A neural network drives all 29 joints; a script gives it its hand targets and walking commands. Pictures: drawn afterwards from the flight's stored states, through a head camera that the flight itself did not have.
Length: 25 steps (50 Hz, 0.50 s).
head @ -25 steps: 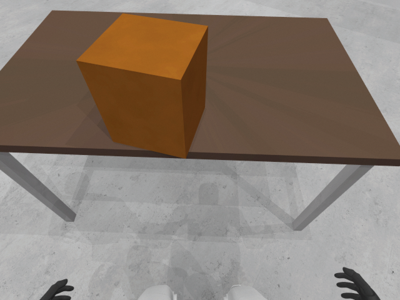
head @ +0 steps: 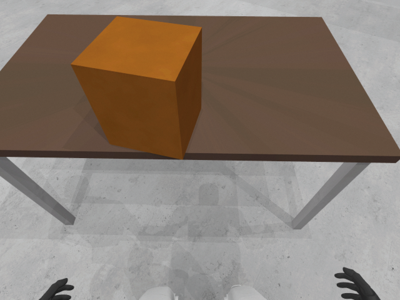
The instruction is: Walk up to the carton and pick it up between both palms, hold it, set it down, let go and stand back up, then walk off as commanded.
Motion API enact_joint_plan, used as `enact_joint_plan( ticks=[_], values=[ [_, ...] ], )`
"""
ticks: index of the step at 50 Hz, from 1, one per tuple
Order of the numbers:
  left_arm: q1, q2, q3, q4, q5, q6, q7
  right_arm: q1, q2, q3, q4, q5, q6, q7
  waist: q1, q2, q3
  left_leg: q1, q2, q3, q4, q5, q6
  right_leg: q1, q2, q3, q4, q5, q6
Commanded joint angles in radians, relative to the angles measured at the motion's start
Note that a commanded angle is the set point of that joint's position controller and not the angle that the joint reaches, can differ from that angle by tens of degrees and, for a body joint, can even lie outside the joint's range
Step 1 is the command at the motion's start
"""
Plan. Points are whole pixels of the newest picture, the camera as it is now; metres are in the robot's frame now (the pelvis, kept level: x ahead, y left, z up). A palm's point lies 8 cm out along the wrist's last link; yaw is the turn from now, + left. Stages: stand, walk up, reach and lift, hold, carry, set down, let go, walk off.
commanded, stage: walk up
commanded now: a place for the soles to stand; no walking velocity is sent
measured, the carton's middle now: (151, 91) +0.56 +0.15 +0.07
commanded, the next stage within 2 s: none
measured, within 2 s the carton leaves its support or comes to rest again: neither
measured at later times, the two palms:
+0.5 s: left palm out of the picture +0.09 +0.32 -0.09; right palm out of the picture +0.12 -0.32 -0.08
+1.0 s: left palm out of the picture +0.08 +0.33 -0.09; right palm out of the picture +0.12 -0.32 -0.08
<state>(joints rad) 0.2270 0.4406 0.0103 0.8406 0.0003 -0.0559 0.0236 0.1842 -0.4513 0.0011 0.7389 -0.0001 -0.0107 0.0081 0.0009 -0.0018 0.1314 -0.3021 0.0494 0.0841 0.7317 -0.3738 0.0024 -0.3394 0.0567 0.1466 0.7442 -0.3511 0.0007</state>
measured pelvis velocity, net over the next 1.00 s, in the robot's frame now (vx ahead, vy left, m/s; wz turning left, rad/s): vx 0.00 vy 0.00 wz -0.01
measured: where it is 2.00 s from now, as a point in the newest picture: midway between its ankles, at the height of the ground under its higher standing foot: outside the picture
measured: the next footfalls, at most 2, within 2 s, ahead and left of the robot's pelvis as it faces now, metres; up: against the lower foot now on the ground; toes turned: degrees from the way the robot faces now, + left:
left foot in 1.50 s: +0.10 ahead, +0.19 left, +0.00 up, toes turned +3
right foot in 1.96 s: +0.10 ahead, +0.04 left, +0.00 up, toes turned +1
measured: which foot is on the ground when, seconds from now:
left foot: down 0.00-1.00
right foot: down 0.00-1.00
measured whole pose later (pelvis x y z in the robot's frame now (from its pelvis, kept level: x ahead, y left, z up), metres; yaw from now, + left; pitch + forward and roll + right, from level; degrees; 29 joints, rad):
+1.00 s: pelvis +0.00 +0.00 +0.00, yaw +0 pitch -3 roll +1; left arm 0.22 0.44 0.01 0.86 0.00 -0.06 0.02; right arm 0.18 -0.45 0.00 0.74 0.00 0.00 0.01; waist 0.00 -0.01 0.13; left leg -0.30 0.04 0.08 0.73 -0.39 0.01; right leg -0.34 0.05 0.15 0.74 -0.35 0.01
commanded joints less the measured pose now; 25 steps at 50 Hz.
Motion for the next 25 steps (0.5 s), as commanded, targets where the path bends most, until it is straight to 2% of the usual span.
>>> enact_joint_plan(
  ticks=[1,2,3,4,5,6,7,8,9,11,12,13,14,15,16,17,18,19,20,21,22,23,24,25],
  values=[
    [-0.021,0.178,0.058,-0.049,0.002,-0.002,0.003,0.003,-0.227,-0.115,0.011,-0.014,-0.03,-0.005,-0.033,0.064,-0.159,0.139,0.234,-0.278,-0.278,0.135,0.19,-0.066,-0.013,-0.043,0.021,0.127,-0.029],
    [0.014,0.18,0.059,-0.042,0.004,-0.002,0.003,-0.022,-0.231,-0.114,0.002,-0.014,-0.028,-0.005,-0.013,0.072,-0.156,0.108,0.243,-0.261,-0.254,0.151,0.195,-0.03,-0.016,-0.054,0.005,0.082,-0.029],
    [0.039,0.181,0.062,-0.033,0.01,-0.006,0.001,-0.05,-0.224,-0.111,-0.003,-0.011,-0.025,-0.005,0.002,0.065,-0.155,0.074,0.224,-0.225,-0.217,0.147,0.172,0.01,-0.024,-0.045,-0.051,0.104,-0.041],
    [0.061,0.19,0.065,-0.03,0.013,-0.011,0.0,-0.069,-0.212,-0.106,-0.011,-0.01,-0.02,-0.003,0.009,0.05,-0.164,0.048,0.175,-0.174,-0.164,0.134,0.132,0.051,-0.038,0.005,-0.119,0.167,-0.056],
    [0.051,0.216,0.07,-0.03,0.019,-0.018,0.0,-0.068,-0.192,-0.101,-0.019,-0.004,-0.014,-0.003,-0.001,-0.008,-0.169,0.026,0.104,-0.117,-0.084,0.113,0.09,0.056,-0.087,0.112,-0.175,0.227,-0.084],
    [0.034,0.24,0.072,-0.033,0.023,-0.024,-0.001,-0.07,-0.175,-0.098,-0.022,0.001,-0.007,-0.002,-0.012,-0.069,-0.156,-0.001,0.025,-0.08,-0.012,0.034,0.053,0.04,-0.15,0.266,-0.229,0.245,-0.129],
    [0.011,0.259,0.077,-0.042,0.027,-0.023,0.001,-0.06,-0.161,-0.096,-0.022,-0.001,-0.001,-0.003,-0.02,-0.096,-0.144,-0.035,-0.027,-0.09,0.016,-0.098,0.04,0.045,-0.195,0.375,-0.257,0.234,-0.176],
    [-0.004,0.265,0.079,-0.048,0.027,-0.021,0.004,-0.03,-0.156,-0.094,-0.01,-0.001,0.001,-0.004,-0.023,-0.105,-0.146,-0.043,-0.045,-0.11,0.0,-0.189,0.034,0.056,-0.219,0.42,-0.26,0.221,-0.207],
    [-0.022,0.262,0.077,-0.051,0.025,-0.018,0.005,-0.006,-0.16,-0.095,0.005,-0.001,-0.001,-0.005,-0.031,-0.113,-0.144,-0.02,-0.04,-0.119,-0.048,-0.162,0.039,0.044,-0.212,0.403,-0.253,0.22,-0.204],
    [-0.066,0.226,0.065,-0.059,0.019,-0.01,0.005,0.011,-0.166,-0.101,0.024,-0.011,-0.014,-0.005,-0.053,-0.063,-0.148,0.116,0.0,-0.131,-0.157,0.007,0.059,-0.049,-0.163,0.279,-0.211,0.271,-0.149],
    [-0.073,0.202,0.059,-0.062,0.014,-0.007,0.003,0.021,-0.185,-0.108,0.025,-0.017,-0.022,-0.005,-0.062,-0.021,-0.162,0.186,0.054,-0.167,-0.2,0.061,0.082,-0.106,-0.122,0.189,-0.164,0.265,-0.106],
    [-0.071,0.176,0.053,-0.065,0.007,-0.005,0.001,0.016,-0.208,-0.111,0.023,-0.017,-0.028,-0.005,-0.054,0.036,-0.164,0.192,0.121,-0.214,-0.245,0.094,0.118,-0.113,-0.066,0.086,-0.091,0.239,-0.06],
    [-0.046,0.174,0.055,-0.053,0.003,-0.003,0.001,0.015,-0.22,-0.113,0.02,-0.015,-0.029,-0.005,-0.045,0.055,-0.183,0.176,0.193,-0.265,-0.27,0.116,0.167,-0.08,-0.021,0.002,-0.004,0.193,-0.036],
    [-0.017,0.177,0.057,-0.049,0.003,-0.003,0.003,-0.001,-0.227,-0.115,0.011,-0.015,-0.029,-0.006,-0.031,0.06,-0.172,0.148,0.236,-0.28,-0.269,0.151,0.194,-0.058,-0.014,-0.043,0.018,0.139,-0.026],
    [0.015,0.178,0.059,-0.041,0.006,-0.004,0.002,-0.032,-0.228,-0.113,0.003,-0.012,-0.027,-0.006,-0.01,0.065,-0.169,0.113,0.24,-0.259,-0.238,0.177,0.195,-0.018,-0.021,-0.051,-0.007,0.105,-0.031],
    [0.045,0.183,0.06,-0.033,0.01,-0.008,0.001,-0.054,-0.222,-0.109,-0.006,-0.012,-0.025,-0.004,0.002,0.065,-0.17,0.09,0.208,-0.214,-0.197,0.181,0.165,0.021,-0.033,-0.028,-0.073,0.144,-0.043],
    [0.055,0.195,0.064,-0.026,0.014,-0.012,-0.001,-0.074,-0.207,-0.105,-0.014,-0.008,-0.019,-0.003,0.008,0.044,-0.171,0.052,0.153,-0.154,-0.137,0.165,0.121,0.06,-0.052,0.029,-0.133,0.222,-0.06],
    [0.047,0.222,0.069,-0.026,0.021,-0.019,0.0,-0.071,-0.186,-0.1,-0.021,-0.002,-0.012,-0.003,-0.005,-0.025,-0.175,0.039,0.075,-0.103,-0.06,0.117,0.08,0.056,-0.111,0.156,-0.192,0.265,-0.098],
    [0.021,0.241,0.073,-0.034,0.024,-0.023,-0.001,-0.064,-0.17,-0.097,-0.023,0.001,-0.005,-0.003,-0.017,-0.074,-0.164,0.005,0.008,-0.086,-0.005,0.021,0.048,0.051,-0.165,0.295,-0.234,0.277,-0.144],
    [0.001,0.257,0.075,-0.042,0.024,-0.022,0.002,-0.047,-0.162,-0.096,-0.014,0.0,-0.001,-0.005,-0.023,-0.093,-0.156,-0.015,-0.028,-0.096,0.006,-0.093,0.039,0.047,-0.2,0.374,-0.25,0.262,-0.184],
    [-0.015,0.261,0.075,-0.044,0.024,-0.018,0.004,-0.028,-0.156,-0.096,-0.005,-0.002,-0.002,-0.006,-0.029,-0.096,-0.155,-0.011,-0.039,-0.108,-0.026,-0.137,0.039,0.044,-0.21,0.392,-0.252,0.249,-0.199],
    [-0.032,0.252,0.073,-0.05,0.023,-0.015,0.005,-0.013,-0.155,-0.095,0.008,-0.005,-0.005,-0.006,-0.034,-0.092,-0.142,0.02,-0.034,-0.114,-0.072,-0.107,0.042,0.016,-0.202,0.367,-0.246,0.249,-0.19],
    [-0.056,0.235,0.068,-0.053,0.02,-0.01,0.005,-0.002,-0.159,-0.099,0.017,-0.008,-0.012,-0.005,-0.046,-0.076,-0.14,0.081,-0.016,-0.124,-0.128,-0.042,0.053,-0.036,-0.178,0.313,-0.232,0.244,-0.166],
    [-0.075,0.218,0.061,-0.061,0.017,-0.007,0.003,0.017,-0.178,-0.105,0.025,-0.015,-0.018,-0.005,-0.062,-0.041,-0.152,0.157,0.025,-0.147,-0.18,0.02,0.069,-0.089,-0.14,0.23,-0.199,0.247,-0.123]
  ],
)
